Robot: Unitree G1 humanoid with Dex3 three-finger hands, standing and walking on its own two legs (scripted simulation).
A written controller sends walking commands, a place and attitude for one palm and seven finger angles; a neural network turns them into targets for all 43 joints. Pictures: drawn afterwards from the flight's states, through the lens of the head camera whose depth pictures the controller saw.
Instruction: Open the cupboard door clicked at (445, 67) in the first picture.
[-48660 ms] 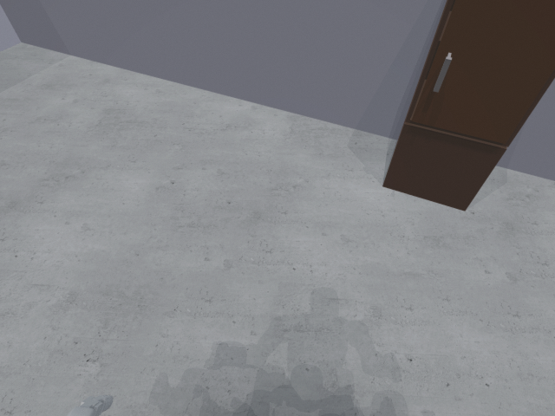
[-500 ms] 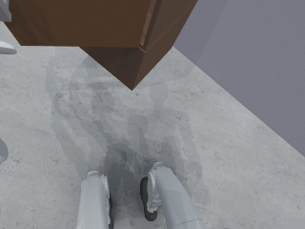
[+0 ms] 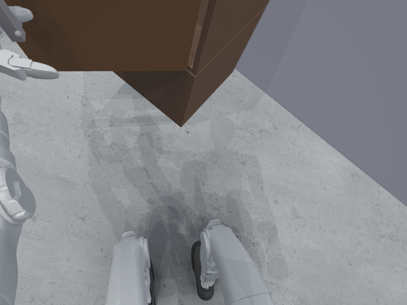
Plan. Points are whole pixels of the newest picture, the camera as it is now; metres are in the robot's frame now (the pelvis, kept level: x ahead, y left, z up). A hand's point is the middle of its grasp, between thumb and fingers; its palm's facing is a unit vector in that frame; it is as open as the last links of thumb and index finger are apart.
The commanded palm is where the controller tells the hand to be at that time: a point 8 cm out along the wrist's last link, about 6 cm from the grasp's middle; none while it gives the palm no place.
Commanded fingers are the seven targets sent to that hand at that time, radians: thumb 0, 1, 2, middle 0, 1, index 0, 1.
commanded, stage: slide the fingers in behind the handle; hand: left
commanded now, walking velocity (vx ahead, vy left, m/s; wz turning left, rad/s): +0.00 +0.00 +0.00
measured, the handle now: out of the picture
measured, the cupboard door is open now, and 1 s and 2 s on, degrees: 46 47 78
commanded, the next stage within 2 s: close the thumb around the handle in 0.36 s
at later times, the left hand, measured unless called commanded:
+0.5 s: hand (17, 34) +0.56 +0.24 +0.04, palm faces +0.04 -1.00 -0.02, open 14.0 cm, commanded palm +0.55 +0.25 +0.04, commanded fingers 0.00 -0.33 0.37 -0.31 -1.22 -0.31 -1.22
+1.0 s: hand (16, 34) +0.56 +0.24 +0.05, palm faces +0.05 -1.00 -0.02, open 6.9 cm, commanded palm +0.55 +0.26 +0.04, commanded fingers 0.00 0.90 0.90 -0.40 -1.35 -0.40 -1.35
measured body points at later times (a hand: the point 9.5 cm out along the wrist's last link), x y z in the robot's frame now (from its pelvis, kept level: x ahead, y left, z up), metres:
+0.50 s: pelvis +0.00 +0.00 +0.00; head +0.21 +0.05 +0.39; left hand +0.55 +0.30 +0.05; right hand +0.01 -0.27 -0.10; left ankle +0.03 +0.10 -0.58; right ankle +0.05 -0.12 -0.58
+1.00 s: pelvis +0.00 +0.00 +0.00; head +0.21 +0.05 +0.40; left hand +0.55 +0.30 +0.05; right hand +0.00 -0.26 -0.10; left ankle +0.03 +0.10 -0.58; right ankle +0.05 -0.12 -0.58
